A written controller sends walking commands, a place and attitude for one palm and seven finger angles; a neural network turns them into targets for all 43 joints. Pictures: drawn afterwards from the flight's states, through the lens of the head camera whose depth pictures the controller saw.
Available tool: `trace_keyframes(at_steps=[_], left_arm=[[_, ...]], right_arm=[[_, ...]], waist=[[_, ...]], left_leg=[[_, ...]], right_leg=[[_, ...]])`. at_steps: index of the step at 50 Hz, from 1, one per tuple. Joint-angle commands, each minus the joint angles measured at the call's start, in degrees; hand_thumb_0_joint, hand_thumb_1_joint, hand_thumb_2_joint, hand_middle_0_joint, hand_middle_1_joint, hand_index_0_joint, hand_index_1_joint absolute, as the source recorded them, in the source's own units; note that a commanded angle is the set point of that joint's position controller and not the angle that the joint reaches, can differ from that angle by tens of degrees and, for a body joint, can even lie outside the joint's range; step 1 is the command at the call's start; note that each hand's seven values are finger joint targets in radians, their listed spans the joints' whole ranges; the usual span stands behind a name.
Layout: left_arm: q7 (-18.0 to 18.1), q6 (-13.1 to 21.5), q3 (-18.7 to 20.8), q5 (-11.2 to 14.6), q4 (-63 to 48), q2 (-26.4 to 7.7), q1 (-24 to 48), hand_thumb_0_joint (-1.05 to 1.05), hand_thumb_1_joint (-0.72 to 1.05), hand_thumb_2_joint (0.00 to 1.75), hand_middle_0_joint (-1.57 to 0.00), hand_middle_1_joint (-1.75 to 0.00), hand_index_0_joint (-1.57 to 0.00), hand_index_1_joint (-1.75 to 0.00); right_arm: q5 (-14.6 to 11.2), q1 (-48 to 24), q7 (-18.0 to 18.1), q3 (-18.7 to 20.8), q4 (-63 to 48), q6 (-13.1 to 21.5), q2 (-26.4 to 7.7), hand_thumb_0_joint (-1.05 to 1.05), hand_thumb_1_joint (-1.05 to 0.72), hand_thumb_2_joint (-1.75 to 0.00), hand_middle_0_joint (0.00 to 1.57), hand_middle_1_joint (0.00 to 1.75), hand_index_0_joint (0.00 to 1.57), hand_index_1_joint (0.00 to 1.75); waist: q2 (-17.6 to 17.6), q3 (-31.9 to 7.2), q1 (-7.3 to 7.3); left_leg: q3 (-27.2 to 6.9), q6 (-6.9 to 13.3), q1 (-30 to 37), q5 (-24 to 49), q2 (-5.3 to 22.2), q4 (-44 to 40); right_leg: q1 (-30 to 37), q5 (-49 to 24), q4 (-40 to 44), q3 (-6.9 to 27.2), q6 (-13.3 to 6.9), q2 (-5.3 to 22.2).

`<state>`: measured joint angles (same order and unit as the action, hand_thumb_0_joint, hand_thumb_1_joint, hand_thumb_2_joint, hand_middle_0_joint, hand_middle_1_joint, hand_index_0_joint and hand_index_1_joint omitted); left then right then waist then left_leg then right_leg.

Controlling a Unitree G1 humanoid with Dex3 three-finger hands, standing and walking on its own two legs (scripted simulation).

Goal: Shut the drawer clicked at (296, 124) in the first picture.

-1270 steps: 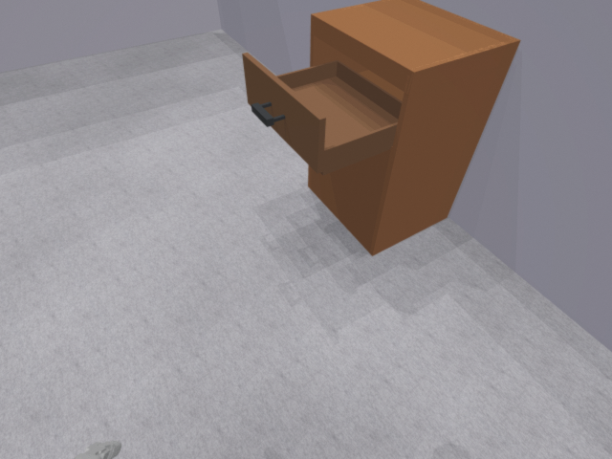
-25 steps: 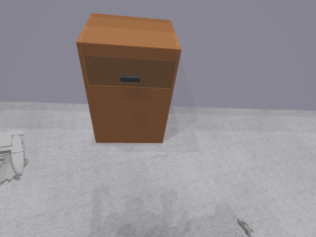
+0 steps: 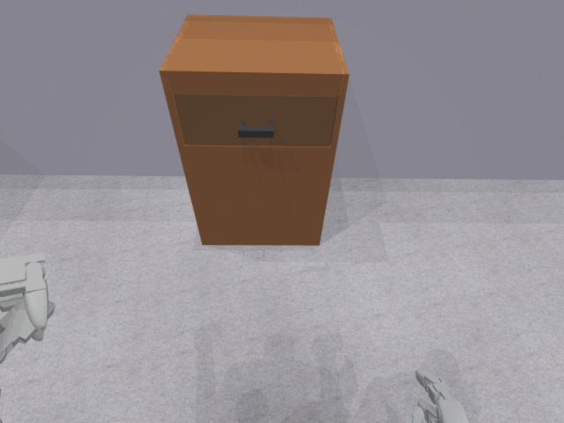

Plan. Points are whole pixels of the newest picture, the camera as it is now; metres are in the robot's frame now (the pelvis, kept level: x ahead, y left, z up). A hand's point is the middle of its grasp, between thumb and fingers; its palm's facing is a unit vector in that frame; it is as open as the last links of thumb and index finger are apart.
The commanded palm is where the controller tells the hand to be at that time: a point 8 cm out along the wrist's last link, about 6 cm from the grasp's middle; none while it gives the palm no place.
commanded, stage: stop stepping back and stand still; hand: left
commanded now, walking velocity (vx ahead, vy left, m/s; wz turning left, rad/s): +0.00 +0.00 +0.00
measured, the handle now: (256, 128) +0.93 +0.13 -0.12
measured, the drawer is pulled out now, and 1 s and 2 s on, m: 0.00 0.00 0.00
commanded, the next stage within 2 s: let the arm hang, fingers relaxed in 0.42 s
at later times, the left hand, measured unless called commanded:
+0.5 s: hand (71, 285) +0.21 +0.24 +0.16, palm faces +0.32 -0.82 -0.48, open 3.2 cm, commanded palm none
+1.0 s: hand out of the picture -0.03 +0.24 -0.16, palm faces +0.01 -0.97 -0.24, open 4.3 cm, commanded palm none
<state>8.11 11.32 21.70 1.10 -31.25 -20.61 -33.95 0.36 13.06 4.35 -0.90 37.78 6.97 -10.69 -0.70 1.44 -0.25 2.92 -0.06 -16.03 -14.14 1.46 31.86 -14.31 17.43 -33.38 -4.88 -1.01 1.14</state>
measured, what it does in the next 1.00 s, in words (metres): stands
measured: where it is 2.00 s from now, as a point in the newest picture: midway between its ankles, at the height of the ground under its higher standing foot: outside the picture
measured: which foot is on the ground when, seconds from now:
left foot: down 0.00-1.00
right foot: down 0.00-1.00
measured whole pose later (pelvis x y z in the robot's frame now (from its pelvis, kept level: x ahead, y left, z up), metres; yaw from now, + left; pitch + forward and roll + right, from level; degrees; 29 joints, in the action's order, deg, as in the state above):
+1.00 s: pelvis +0.00 +0.02 +0.01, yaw +1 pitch -1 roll -1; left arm 0.5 -1.6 0.4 -0.6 62.5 -14.9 -17.1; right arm 0.9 15.2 0.3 -0.1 61.2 -1.7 -11.9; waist -0.4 4.7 -0.6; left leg 2.4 1.6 -14.1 -10.5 0.4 25.3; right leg -10.2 11.6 -22.7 -5.6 0.2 1.5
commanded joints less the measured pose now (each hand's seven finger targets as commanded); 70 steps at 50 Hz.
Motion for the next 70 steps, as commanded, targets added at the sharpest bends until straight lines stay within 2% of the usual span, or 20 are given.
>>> trace_keyframes(at_steps=[1, 4, 5, 10, 12, 15, 25, 26, 27, 29, 30, 32, 34, 36, 39, 41, 44, 47, 56, 70], left_arm=[[1.1, 4.3, 6.1, 0.0, -14.0, -10.1, 0.4, 0.00, 0.90, 0.90, -1.40, -1.60, -1.40, -1.60], [1.3, 3.4, 5.9, 1.1, -13.0, -9.6, -1.9, 0.00, 0.90, 0.90, -1.40, -1.60, -1.40, -1.60], [1.4, 3.0, 5.7, 1.2, -12.6, -9.4, -2.6, 0.00, 0.90, 0.90, -1.40, -1.60, -1.40, -1.60], [1.4, 2.7, 6.1, 1.6, -12.6, -9.9, -3.0, 0.00, 0.90, 0.90, -1.40, -1.60, -1.40, -1.60], [1.3, 2.7, 6.1, 1.6, -12.3, -9.9, -3.6, 0.00, 0.90, 0.90, -1.40, -1.60, -1.40, -1.60], [1.3, 2.8, 5.6, 1.5, -13.7, -9.9, -2.9, 0.00, 0.90, 0.90, -1.40, -1.60, -1.40, -1.60], [1.5, 2.6, 6.2, 1.9, -12.1, -10.2, -4.5, 0.00, 0.90, 0.90, -1.40, -1.60, -1.40, -1.60], [-7.3, -4.9, -15.7, -4.1, 35.6, -4.9, 6.1, 0.00, 0.90, 0.90, -1.40, -1.60, -1.40, -1.60], [-8.1, -8.9, -14.4, -2.8, 36.4, -3.6, 6.1, 0.00, 0.90, 0.90, -1.36, -1.56, -1.36, -1.56], [-8.4, -9.8, -15.7, -3.0, 42.0, -2.0, 10.0, 0.00, 0.90, 0.90, -1.28, -1.47, -1.28, -1.47], [-8.3, -9.8, -16.2, -3.2, 45.2, -2.7, 12.6, 0.00, 0.90, 0.90, -1.24, -1.43, -1.24, -1.43], [-8.2, -10.1, -16.7, -3.1, 52.6, -3.9, 16.4, 0.00, 0.90, 0.90, -1.16, -1.34, -1.16, -1.34], [-7.8, -10.8, -17.6, -2.7, 60.5, -4.1, 19.4, 0.00, 0.90, 0.90, -1.08, -1.25, -1.08, -1.25], [-7.5, -11.5, -18.8, -2.3, 67.8, -3.2, 20.4, 0.00, 0.90, 0.90, -1.00, -1.17, -1.00, -1.17], [-7.4, -11.5, -19.9, -2.0, 77.1, -2.2, 20.0, 0.00, 0.90, 0.90, -0.88, -1.04, -0.88, -1.04], [-7.4, -11.1, -20.2, -1.9, 81.4, -1.8, 19.7, 0.00, 0.90, 0.90, -0.80, -0.95, -0.80, -0.95], [-7.3, -10.9, -19.7, -1.9, 86.2, -1.1, 18.8, 0.00, 0.90, 0.90, -0.68, -0.82, -0.68, -0.82], [-7.3, -10.7, -20.1, -1.7, 89.5, -1.1, 18.7, 0.00, 0.90, 0.90, -0.56, -0.69, -0.56, -0.69], [-7.0, -11.1, -20.3, -1.8, 95.0, -0.4, 17.6, 0.00, 0.90, 0.90, -0.20, -0.30, -0.20, -0.30], [-6.7, -10.4, -19.8, -1.9, 94.6, 0.1, 20.0, 0.00, 0.90, 0.90, -0.20, -0.30, -0.20, -0.30]], right_arm=[[-0.2, -5.9, 0.3, 2.5, -10.0, 3.9, -6.8, 0.00, -0.90, -0.90, 0.20, 0.30, 0.20, 0.30], [-0.4, -5.5, -0.1, 2.9, -10.2, 2.9, -6.6, 0.00, -0.90, -0.90, 0.20, 0.30, 0.20, 0.30], [-0.5, -5.8, -0.1, 2.9, -10.3, 2.6, -6.7, 0.00, -0.90, -0.90, 0.20, 0.30, 0.20, 0.30], [-0.5, -7.1, 0.6, 2.9, -11.4, 1.1, -7.0, 0.00, -0.90, -0.90, 0.20, 0.30, 0.20, 0.30], [-0.7, -7.0, 0.8, 2.8, -11.8, 0.8, -7.0, 0.00, -0.90, -0.90, 0.20, 0.30, 0.20, 0.30], [-0.8, -7.2, 0.8, 3.0, -12.3, 0.8, -7.3, 0.00, -0.90, -0.90, 0.20, 0.30, 0.20, 0.30], [-0.7, -7.3, 1.0, 3.2, -12.3, 0.0, -7.3, 0.00, -0.90, -0.90, 0.20, 0.30, 0.20, 0.30], [-0.9, -9.8, -5.2, 6.2, 1.2, 2.6, -19.1, 0.00, -0.90, -0.90, 0.20, 0.30, 0.20, 0.30], [-1.5, -5.1, -5.3, 6.2, 0.0, -0.9, -15.6, 0.00, -0.90, -0.90, 0.20, 0.30, 0.20, 0.30], [-0.4, -4.4, -5.3, 4.4, 0.1, -3.1, -13.4, 0.00, -0.90, -0.90, 0.20, 0.30, 0.20, 0.30], [0.2, -3.9, -5.2, 4.2, 0.4, -3.7, -13.2, 0.00, -0.90, -0.90, 0.20, 0.30, 0.20, 0.30], [0.7, -4.3, -4.9, 4.0, 1.6, -4.6, -14.3, 0.00, -0.90, -0.90, 0.20, 0.30, 0.20, 0.30], [1.0, -4.9, -4.6, 3.6, 4.1, -5.5, -14.1, 0.00, -0.90, -0.90, 0.20, 0.30, 0.20, 0.30], [1.2, -5.6, -4.6, 2.7, 6.8, -6.1, -13.0, 0.00, -0.90, -0.90, 0.20, 0.30, 0.20, 0.30], [0.9, -4.8, -4.2, 2.0, 11.1, -6.7, -11.0, 0.00, -0.90, -0.90, 0.20, 0.30, 0.20, 0.30], [0.7, -3.3, -4.0, 2.0, 13.6, -6.8, -10.5, 0.00, -0.90, -0.90, 0.20, 0.30, 0.20, 0.30], [0.8, -1.3, -3.5, 2.3, 16.8, -6.9, -9.7, 0.00, -0.90, -0.90, 0.20, 0.30, 0.20, 0.30], [0.5, 0.6, -3.2, 2.7, 19.3, -6.8, -9.6, 0.00, -0.90, -0.90, 0.20, 0.30, 0.20, 0.30], [0.4, 3.2, -3.0, 2.9, 23.9, -6.9, -8.6, 0.00, -0.90, -0.90, 0.20, 0.30, 0.20, 0.30], [0.5, 2.3, -3.0, 3.0, 25.2, -6.2, -7.9, 0.00, -0.90, -0.90, 0.20, 0.30, 0.20, 0.30]], waist=[[2.2, -3.6, 0.27], [-1.9, -6.5, 1.03], [-0.1, -6.2, 1.21], [3.1, -6.3, 0.99], [2.8, -6.9, 0.70], [4.3, -7.2, 0.69], [2.0, -6.5, 0.71], [3.4, -3.1, 2.47], [3.4, -7.6, 1.86], [-2.0, -6.6, 0.73], [-8.3, -6.7, 0.73], [-10.5, -6.4, 0.66], [-5.7, -5.2, 0.62], [4.1, -3.1, -0.02], [6.4, -1.8, -0.11], [5.2, -2.9, 0.15], [8.9, -3.1, 0.28], [5.0, -2.2, 0.40], [1.4, 2.2, 0.25], [1.6, 1.6, 0.29]], left_leg=[[-6.1, 2.7, -1.3, 2.4, 5.5, -9.0], [-2.2, 1.1, 2.4, 4.8, 2.1, -1.8], [-2.2, 0.9, 2.4, 5.8, 2.0, -1.6], [-3.2, 1.3, 5.2, 14.1, 3.8, -6.1], [-3.5, 1.5, 5.9, 16.7, 4.4, -6.8], [-3.6, 1.5, 5.9, 18.1, 4.4, -7.3], [-2.9, 1.2, 4.9, 11.9, 3.2, -7.1], [-4.4, 1.7, -0.1, 20.6, 5.3, 2.3], [-4.4, 1.5, 2.4, 18.1, 5.1, 1.1], [-7.3, 3.2, -2.1, 9.9, 5.7, -0.6], [-7.9, 3.2, -2.4, 10.7, 5.3, -0.7], [-7.5, 3.2, -1.4, 12.4, 4.2, -1.0], [-7.6, 3.0, 0.0, 14.1, 4.3, -3.6], [-8.7, 3.0, -1.1, 12.3, 5.1, -8.3], [-8.1, 2.4, -0.6, 3.8, 4.5, -11.7], [-7.5, 2.2, 1.7, 2.9, 4.3, -11.8], [-7.0, 2.2, 2.9, 0.3, 4.4, -12.8], [-7.1, 2.3, 4.2, 1.7, 4.8, -13.1], [-7.8, 2.7, 3.4, -2.7, 5.4, -16.4], [-6.6, 2.4, 4.9, 4.7, 5.0, -15.5]], right_leg=[[5.1, -7.2, 9.8, 6.5, 0.6, 2.7], [3.2, -11.0, 14.1, 12.0, -1.4, 7.4], [3.3, -12.8, 14.0, 12.2, -1.9, 8.0], [4.1, -18.3, 10.5, 6.8, -0.1, 4.8], [4.9, -19.7, 9.7, 5.9, 0.6, 3.7], [5.8, -20.7, 9.3, 5.3, 0.7, 3.4], [5.2, -17.2, 12.8, 6.8, 0.5, 4.2], [-1.9, -27.2, 2.8, 3.9, -0.9, 8.7], [-1.8, -21.4, 4.2, 6.4, -0.9, 7.5], [-2.5, -10.1, 4.2, 4.9, -0.8, 6.1], [-1.2, -11.3, 4.5, 5.4, -1.2, 5.9], [0.2, -14.0, 5.2, 5.9, -2.2, 7.2], [0.9, -12.6, 5.8, 5.8, -2.1, 6.7], [2.4, -6.1, 6.8, 5.5, -1.0, 5.1], [3.3, -1.9, 11.1, 6.6, -0.9, 4.9], [3.8, -1.9, 13.1, 6.7, -1.1, 5.3], [4.2, -1.9, 15.0, 6.5, -1.6, 5.2], [3.8, -2.6, 15.7, 5.7, -1.6, 5.5], [1.8, 0.1, 15.7, 4.8, -1.3, 5.2], [2.6, -3.9, 15.8, 5.7, -1.0, 5.5]])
